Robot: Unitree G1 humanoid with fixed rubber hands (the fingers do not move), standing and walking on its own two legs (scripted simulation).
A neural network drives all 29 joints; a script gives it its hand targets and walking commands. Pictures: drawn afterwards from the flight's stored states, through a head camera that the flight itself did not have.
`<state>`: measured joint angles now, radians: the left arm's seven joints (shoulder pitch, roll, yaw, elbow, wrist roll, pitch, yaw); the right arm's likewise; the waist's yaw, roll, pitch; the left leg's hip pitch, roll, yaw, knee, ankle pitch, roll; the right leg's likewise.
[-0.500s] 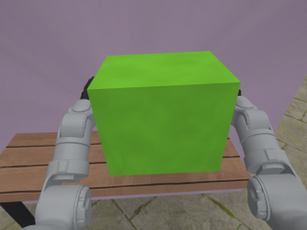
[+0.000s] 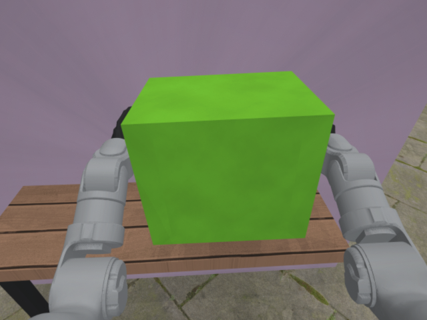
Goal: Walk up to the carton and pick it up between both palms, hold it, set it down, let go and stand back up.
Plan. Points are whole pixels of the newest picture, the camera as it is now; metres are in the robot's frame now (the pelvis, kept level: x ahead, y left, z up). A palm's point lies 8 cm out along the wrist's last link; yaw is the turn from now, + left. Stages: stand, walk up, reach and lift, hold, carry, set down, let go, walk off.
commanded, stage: hold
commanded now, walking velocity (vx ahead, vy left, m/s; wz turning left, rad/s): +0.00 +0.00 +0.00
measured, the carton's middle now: (224, 155) +0.37 +0.00 +0.19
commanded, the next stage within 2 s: none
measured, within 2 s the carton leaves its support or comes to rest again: neither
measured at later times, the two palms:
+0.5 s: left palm (123, 144) +0.37 +0.19 +0.21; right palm (322, 140) +0.37 -0.19 +0.22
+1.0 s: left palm (123, 145) +0.37 +0.19 +0.21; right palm (322, 141) +0.37 -0.19 +0.22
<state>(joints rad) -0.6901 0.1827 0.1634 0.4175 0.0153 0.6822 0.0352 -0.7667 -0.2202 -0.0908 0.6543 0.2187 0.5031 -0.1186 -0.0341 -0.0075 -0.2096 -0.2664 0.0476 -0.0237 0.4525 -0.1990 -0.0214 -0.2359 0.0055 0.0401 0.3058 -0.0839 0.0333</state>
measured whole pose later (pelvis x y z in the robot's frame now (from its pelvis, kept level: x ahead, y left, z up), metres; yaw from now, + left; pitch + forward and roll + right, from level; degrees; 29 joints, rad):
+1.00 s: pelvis +0.00 +0.00 +0.00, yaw +0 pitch +1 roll -2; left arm -0.69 0.18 0.16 0.42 0.02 0.68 0.04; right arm -0.77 -0.22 -0.09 0.65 0.22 0.50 -0.12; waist -0.03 0.00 -0.20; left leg -0.27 0.05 -0.02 0.45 -0.20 -0.02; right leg -0.24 0.01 0.04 0.31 -0.08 0.03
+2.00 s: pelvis +0.00 +0.00 +0.00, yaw +0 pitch +1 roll -2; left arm -0.69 0.18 0.16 0.42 0.02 0.68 0.04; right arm -0.77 -0.22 -0.09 0.65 0.22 0.50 -0.12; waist -0.03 -0.01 -0.20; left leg -0.27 0.05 -0.02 0.45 -0.20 -0.02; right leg -0.24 0.01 0.04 0.31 -0.09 0.03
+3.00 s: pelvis +0.05 +0.00 +0.00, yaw +0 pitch +1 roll -2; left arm -0.66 0.15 0.26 0.51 0.07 0.36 -0.02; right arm -0.74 -0.16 -0.13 0.71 0.16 0.21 -0.11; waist -0.03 -0.01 -0.09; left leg -0.17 0.05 -0.02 0.41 -0.25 -0.02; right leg -0.14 0.00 0.04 0.27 -0.14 0.04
